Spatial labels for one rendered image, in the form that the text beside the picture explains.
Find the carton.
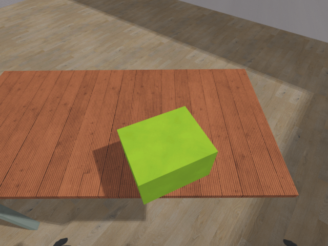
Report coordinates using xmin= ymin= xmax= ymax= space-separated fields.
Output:
xmin=117 ymin=106 xmax=218 ymax=204

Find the table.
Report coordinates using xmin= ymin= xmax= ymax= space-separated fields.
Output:
xmin=0 ymin=69 xmax=299 ymax=230

